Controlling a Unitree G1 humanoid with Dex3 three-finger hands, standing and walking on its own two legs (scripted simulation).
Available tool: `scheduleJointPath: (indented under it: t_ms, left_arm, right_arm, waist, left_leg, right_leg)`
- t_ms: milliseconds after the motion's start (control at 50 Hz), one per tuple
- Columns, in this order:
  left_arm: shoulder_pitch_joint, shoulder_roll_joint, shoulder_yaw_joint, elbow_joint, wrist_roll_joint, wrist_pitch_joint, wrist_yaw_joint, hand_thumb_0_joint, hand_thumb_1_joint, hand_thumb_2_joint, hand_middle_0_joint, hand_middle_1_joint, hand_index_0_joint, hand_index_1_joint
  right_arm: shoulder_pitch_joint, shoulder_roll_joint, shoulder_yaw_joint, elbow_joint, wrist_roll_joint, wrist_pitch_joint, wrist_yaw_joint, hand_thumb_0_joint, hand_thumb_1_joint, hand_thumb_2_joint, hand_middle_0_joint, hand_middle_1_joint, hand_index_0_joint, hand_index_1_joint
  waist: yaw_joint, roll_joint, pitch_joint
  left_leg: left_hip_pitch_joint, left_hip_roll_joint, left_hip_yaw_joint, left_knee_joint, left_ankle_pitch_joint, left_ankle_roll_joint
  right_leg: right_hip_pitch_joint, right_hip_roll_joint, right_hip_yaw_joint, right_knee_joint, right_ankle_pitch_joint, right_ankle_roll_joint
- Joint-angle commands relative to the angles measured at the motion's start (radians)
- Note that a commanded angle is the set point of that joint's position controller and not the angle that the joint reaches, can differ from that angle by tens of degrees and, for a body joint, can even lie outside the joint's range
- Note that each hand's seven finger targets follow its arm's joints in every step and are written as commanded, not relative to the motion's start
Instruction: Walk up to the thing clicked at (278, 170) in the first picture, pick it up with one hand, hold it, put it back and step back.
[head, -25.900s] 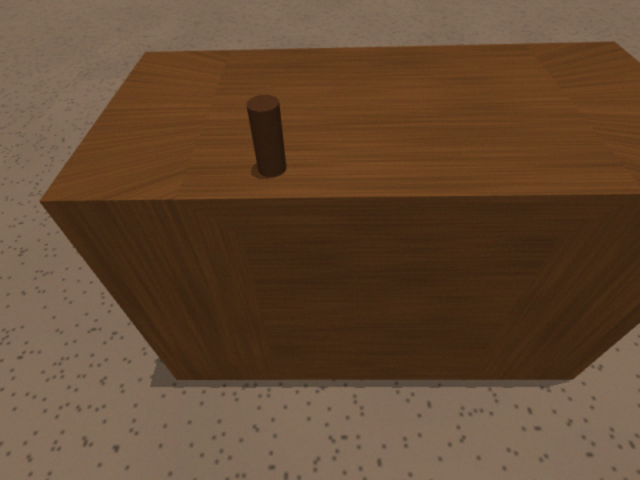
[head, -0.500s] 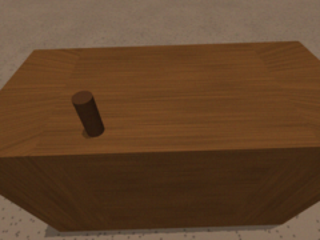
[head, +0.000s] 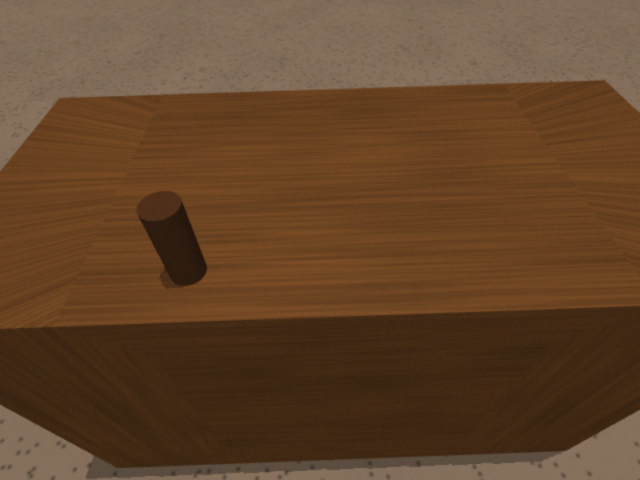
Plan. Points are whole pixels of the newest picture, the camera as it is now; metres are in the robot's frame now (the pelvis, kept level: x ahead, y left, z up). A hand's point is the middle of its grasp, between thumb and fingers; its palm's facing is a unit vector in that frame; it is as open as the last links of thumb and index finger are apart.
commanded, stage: home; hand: left
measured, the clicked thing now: (175, 241) +0.40 +0.21 +0.09
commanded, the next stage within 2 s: stand in 0.38 s
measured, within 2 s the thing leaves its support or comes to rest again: neither
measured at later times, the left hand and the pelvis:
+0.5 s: hand out of the picture +0.08 +0.26 -0.16, palm faces -0.03 -0.93 -0.35, open 17.4 cm; pelvis +0.01 +0.00 +0.00, yaw +0 degrees
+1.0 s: hand out of the picture +0.06 +0.26 -0.16, palm faces -0.02 -0.94 -0.35, open 8.3 cm; pelvis +0.00 +0.00 +0.00, yaw +1 degrees
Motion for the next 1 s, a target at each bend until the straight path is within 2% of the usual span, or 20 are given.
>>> scheduleJointPath:
  t_ms: [0, 60, 80, 200, 220, 360, 380, 400, 460, 500, 520, 560, 660, 680, 720, 740, 760, 820, 840, 980]
  left_arm:
    - [-0.006, 0.21, 0.042, -0.042, -0.003, -0.018, 0.012, 0.0, -0.559, 0.049, -0.048, -0.05, -0.047, -0.05]
    - [-0.014, 0.213, 0.043, -0.046, 0.0, -0.019, 0.013, 0.0, -0.562, 0.048, -0.048, -0.049, -0.047, -0.05]
    - [-0.019, 0.212, 0.043, -0.049, -0.001, -0.02, 0.014, 0.0, -0.557, 0.051, -0.048, -0.05, -0.048, -0.051]
    - [-0.025, 0.209, 0.043, -0.047, -0.002, -0.019, 0.016, 0.0, -0.55, 0.055, -0.049, -0.052, -0.048, -0.052]
    - [-0.021, 0.206, 0.043, -0.046, -0.003, -0.018, 0.015, 0.0, -0.548, 0.056, -0.049, -0.052, -0.049, -0.052]
    - [-0.023, 0.211, 0.045, -0.049, -0.001, -0.02, 0.018, 0.0, -0.524, 0.07, -0.052, -0.056, -0.051, -0.056]
    - [-0.024, 0.211, 0.047, -0.048, -0.002, -0.019, 0.018, 0.0, -0.542, 0.06, -0.05, -0.053, -0.049, -0.054]
    - [-0.024, 0.212, 0.047, -0.049, -0.001, -0.018, 0.017, 0.0, -0.55, 0.055, -0.049, -0.052, -0.048, -0.052]
    - [-0.021, 0.207, 0.048, -0.048, 0.001, -0.015, 0.016, 0.0, -0.537, 0.063, -0.05, -0.054, -0.05, -0.054]
    - [-0.022, 0.21, 0.05, -0.046, 0.001, -0.015, 0.015, 0.0, -0.377, 0.223, -0.2, -0.214, -0.2, -0.214]
    - [-0.02, 0.208, 0.05, -0.048, 0.003, -0.015, 0.015, 0.0, -0.297, 0.303, -0.2, -0.294, -0.2, -0.294]
    - [-0.018, 0.206, 0.051, -0.046, 0.001, -0.014, 0.014, 0.0, -0.137, 0.463, -0.2, -0.3, -0.2, -0.301]
    - [-0.018, 0.209, 0.052, -0.053, -0.001, -0.017, 0.014, 0.0, 0.263, 0.863, -0.2, -0.3, -0.2, -0.301]
    - [-0.016, 0.205, 0.05, -0.053, -0.001, -0.018, 0.014, 0.0, 0.343, 0.9, -0.2, -0.3, -0.2, -0.301]
    - [-0.022, 0.209, 0.05, -0.054, -0.001, -0.017, 0.015, 0.0, 0.503, 0.9, -0.2, -0.3, -0.2, -0.301]
    - [-0.015, 0.209, 0.051, -0.054, -0.001, -0.017, 0.015, 0.0, 0.583, 0.9, -0.2, -0.3, -0.2, -0.301]
    - [-0.01, 0.207, 0.049, -0.05, 0.001, -0.016, 0.015, 0.0, 0.663, 0.9, -0.2, -0.3, -0.2, -0.301]
    - [-0.01, 0.209, 0.048, -0.053, -0.002, -0.018, 0.014, 0.0, 0.9, 0.9, -0.2, -0.3, -0.2, -0.301]
    - [-0.012, 0.208, 0.049, -0.051, -0.001, -0.017, 0.015, 0.0, 0.9, 0.9, -0.2, -0.3, -0.2, -0.301]
    - [-0.005, 0.207, 0.052, -0.052, 0.0, -0.018, 0.013, 0.0, 0.9, 0.9, -0.2, -0.3, -0.2, -0.301]
  right_arm:
    - [-0.033, -0.223, -0.041, -0.052, 0.002, -0.023, -0.018, 0.0, -0.896, -0.902, 0.201, 0.301, 0.201, 0.301]
    - [-0.039, -0.219, -0.044, -0.054, 0.002, -0.025, -0.02, 0.0, -0.896, -0.902, 0.201, 0.301, 0.201, 0.301]
    - [-0.035, -0.215, -0.042, -0.054, 0.002, -0.026, -0.02, 0.0, -0.896, -0.902, 0.201, 0.301, 0.201, 0.301]
    - [-0.039, -0.213, -0.044, -0.049, 0.004, -0.022, -0.021, 0.0, -0.896, -0.902, 0.201, 0.301, 0.201, 0.301]
    - [-0.04, -0.214, -0.044, -0.047, 0.004, -0.022, -0.021, 0.0, -0.896, -0.902, 0.201, 0.301, 0.201, 0.301]
    - [-0.043, -0.215, -0.046, -0.045, 0.004, -0.02, -0.021, 0.0, -0.896, -0.902, 0.201, 0.301, 0.201, 0.301]
    - [-0.036, -0.211, -0.046, -0.043, 0.004, -0.02, -0.022, 0.0, -0.896, -0.902, 0.201, 0.301, 0.201, 0.301]
    - [-0.045, -0.213, -0.046, -0.043, 0.003, -0.021, -0.021, 0.0, -0.896, -0.902, 0.201, 0.301, 0.201, 0.301]
    - [-0.048, -0.211, -0.047, -0.044, 0.002, -0.019, -0.021, 0.0, -0.896, -0.902, 0.201, 0.301, 0.201, 0.301]
    - [-0.045, -0.212, -0.048, -0.043, 0.003, -0.019, -0.02, 0.0, -0.9, -0.9, 0.2, 0.3, 0.2, 0.3]
    - [-0.045, -0.214, -0.049, -0.044, 0.003, -0.019, -0.02, 0.0, -0.9, -0.9, 0.2, 0.3, 0.2, 0.3]
    - [-0.041, -0.217, -0.05, -0.042, 0.003, -0.019, -0.02, 0.0, -0.9, -0.9, 0.2, 0.3, 0.2, 0.3]
    - [-0.046, -0.213, -0.05, -0.043, 0.005, -0.024, -0.021, 0.0, -0.9, -0.9, 0.2, 0.3, 0.2, 0.3]
    - [-0.045, -0.214, -0.049, -0.043, 0.004, -0.026, -0.02, 0.0, -0.9, -0.9, 0.2, 0.3, 0.2, 0.3]
    - [-0.036, -0.212, -0.049, -0.039, 0.005, -0.024, -0.021, 0.0, -0.9, -0.9, 0.2, 0.3, 0.2, 0.3]
    - [-0.043, -0.213, -0.05, -0.041, 0.004, -0.022, -0.021, 0.0, -0.9, -0.9, 0.2, 0.3, 0.2, 0.3]
    - [-0.043, -0.214, -0.051, -0.039, 0.005, -0.02, -0.021, 0.0, -0.9, -0.9, 0.2, 0.3, 0.2, 0.3]
    - [-0.038, -0.215, -0.05, -0.04, 0.004, -0.021, -0.019, 0.0, -0.9, -0.9, 0.2, 0.3, 0.2, 0.3]
    - [-0.034, -0.216, -0.05, -0.037, 0.004, -0.019, -0.019, 0.0, -0.9, -0.9, 0.2, 0.3, 0.2, 0.3]
    - [-0.034, -0.213, -0.052, -0.037, 0.004, -0.019, -0.017, 0.0, -0.9, -0.9, 0.2, 0.3, 0.2, 0.3]
  waist:
    - [0.002, 0.013, -0.058]
    - [0.002, 0.006, -0.083]
    - [0.0, 0.002, -0.1]
    - [-0.001, -0.009, -0.092]
    - [-0.001, -0.004, -0.083]
    - [-0.005, -0.009, -0.095]
    - [-0.005, -0.009, -0.079]
    - [-0.004, -0.003, -0.077]
    - [-0.003, 0.005, -0.051]
    - [-0.006, -0.002, -0.034]
    - [-0.005, 0.001, -0.038]
    - [-0.004, 0.006, -0.033]
    - [0.0, 0.006, -0.074]
    - [0.0, 0.004, -0.082]
    - [-0.007, -0.002, -0.065]
    - [0.001, 0.0, -0.077]
    - [-0.003, -0.006, -0.059]
    - [-0.005, -0.009, -0.049]
    - [-0.008, -0.004, -0.037]
    - [-0.007, -0.006, -0.038]
  left_leg:
    - [0.084, 0.114, -0.121, -0.055, 0.134, 0.029]
    - [0.102, 0.115, -0.115, -0.043, 0.182, 0.027]
    - [0.109, 0.118, -0.112, -0.039, 0.234, 0.028]
    - [0.103, 0.116, -0.111, -0.035, 0.24, 0.028]
    - [0.102, 0.112, -0.109, -0.039, 0.216, 0.027]
    - [0.122, 0.115, -0.107, -0.028, 0.257, 0.027]
    - [0.102, 0.112, -0.109, -0.041, 0.21, 0.026]
    - [0.109, 0.113, -0.109, -0.041, 0.217, 0.025]
    - [0.083, 0.108, -0.115, -0.062, 0.134, 0.025]
    - [0.071, 0.105, -0.119, -0.074, 0.095, 0.025]
    - [0.075, 0.105, -0.12, -0.074, 0.087, 0.026]
    - [0.066, 0.106, -0.127, -0.083, 0.063, 0.027]
    - [0.098, 0.111, -0.125, -0.061, 0.171, 0.027]
    - [0.103, 0.113, -0.125, -0.055, 0.192, 0.028]
    - [0.091, 0.108, -0.125, -0.061, 0.177, 0.025]
    - [0.098, 0.11, -0.123, -0.052, 0.167, 0.029]
    - [0.089, 0.107, -0.128, -0.059, 0.132, 0.03]
    - [0.089, 0.105, -0.127, -0.061, 0.131, 0.029]
    - [0.071, 0.103, -0.129, -0.068, 0.082, 0.029]
    - [0.069, 0.103, -0.137, -0.073, 0.072, 0.03]
  right_leg:
    - [-0.06, -0.097, 0.072, -0.061, 0.13, -0.042]
    - [-0.048, -0.098, 0.069, -0.059, 0.168, -0.039]
    - [-0.029, -0.102, 0.07, -0.05, 0.207, -0.04]
    - [-0.019, -0.104, 0.061, -0.061, 0.221, -0.037]
    - [-0.023, -0.105, 0.064, -0.067, 0.202, -0.037]
    - [-0.018, -0.109, 0.056, -0.07, 0.248, -0.034]
    - [-0.017, -0.106, 0.058, -0.074, 0.198, -0.035]
    - [-0.025, -0.107, 0.058, -0.072, 0.202, -0.037]
    - [-0.039, -0.101, 0.053, -0.084, 0.122, -0.041]
    - [-0.046, -0.1, 0.053, -0.085, 0.092, -0.042]
    - [-0.049, -0.099, 0.054, -0.088, 0.087, -0.043]
    - [-0.05, -0.097, 0.052, -0.086, 0.063, -0.044]
    - [-0.026, -0.106, 0.054, -0.073, 0.129, -0.044]
    - [-0.022, -0.108, 0.054, -0.073, 0.145, -0.042]
    - [-0.03, -0.106, 0.053, -0.078, 0.133, -0.042]
    - [-0.023, -0.108, 0.052, -0.081, 0.132, -0.042]
    - [-0.038, -0.107, 0.052, -0.087, 0.109, -0.043]
    - [-0.049, -0.107, 0.053, -0.093, 0.095, -0.044]
    - [-0.049, -0.106, 0.054, -0.099, 0.068, -0.044]
    - [-0.049, -0.106, 0.053, -0.099, 0.057, -0.047]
